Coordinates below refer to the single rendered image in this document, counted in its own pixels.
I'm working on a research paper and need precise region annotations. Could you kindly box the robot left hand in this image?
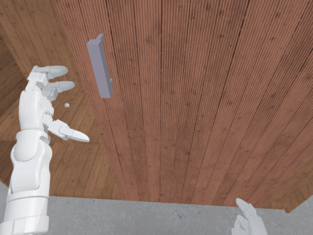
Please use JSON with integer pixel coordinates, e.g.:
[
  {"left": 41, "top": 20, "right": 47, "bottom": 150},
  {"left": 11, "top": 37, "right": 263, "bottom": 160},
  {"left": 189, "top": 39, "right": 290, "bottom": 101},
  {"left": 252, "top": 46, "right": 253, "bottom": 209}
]
[{"left": 19, "top": 66, "right": 89, "bottom": 142}]

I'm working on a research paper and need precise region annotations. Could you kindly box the robot right hand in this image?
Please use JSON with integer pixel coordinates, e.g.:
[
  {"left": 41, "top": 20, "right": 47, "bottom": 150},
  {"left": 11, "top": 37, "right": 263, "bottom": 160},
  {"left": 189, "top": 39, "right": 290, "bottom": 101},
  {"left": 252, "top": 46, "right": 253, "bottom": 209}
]
[{"left": 231, "top": 198, "right": 268, "bottom": 235}]

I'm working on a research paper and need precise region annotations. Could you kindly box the robot left forearm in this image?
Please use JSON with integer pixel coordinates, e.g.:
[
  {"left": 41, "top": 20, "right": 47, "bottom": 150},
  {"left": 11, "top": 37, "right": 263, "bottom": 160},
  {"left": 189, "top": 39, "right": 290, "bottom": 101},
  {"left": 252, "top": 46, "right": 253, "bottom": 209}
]
[{"left": 0, "top": 129, "right": 52, "bottom": 235}]

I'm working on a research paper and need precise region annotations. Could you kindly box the wardrobe door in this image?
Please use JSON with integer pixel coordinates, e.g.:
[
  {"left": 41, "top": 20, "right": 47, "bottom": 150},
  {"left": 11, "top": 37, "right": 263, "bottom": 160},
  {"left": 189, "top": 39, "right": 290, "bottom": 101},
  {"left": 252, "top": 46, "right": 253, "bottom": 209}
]
[
  {"left": 55, "top": 0, "right": 313, "bottom": 208},
  {"left": 268, "top": 156, "right": 313, "bottom": 203}
]

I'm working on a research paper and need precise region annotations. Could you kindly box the handle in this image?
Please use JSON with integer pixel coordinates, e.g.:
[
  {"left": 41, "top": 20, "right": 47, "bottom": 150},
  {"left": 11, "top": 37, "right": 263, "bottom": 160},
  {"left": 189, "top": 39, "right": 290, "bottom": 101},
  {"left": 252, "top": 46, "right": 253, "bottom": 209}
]
[{"left": 87, "top": 34, "right": 113, "bottom": 98}]

